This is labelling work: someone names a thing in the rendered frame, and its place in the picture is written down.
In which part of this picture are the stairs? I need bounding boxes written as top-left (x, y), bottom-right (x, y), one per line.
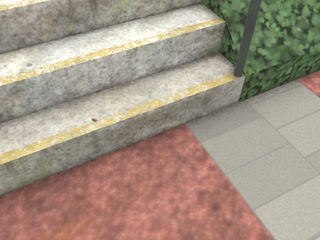
top-left (0, 0), bottom-right (246, 196)

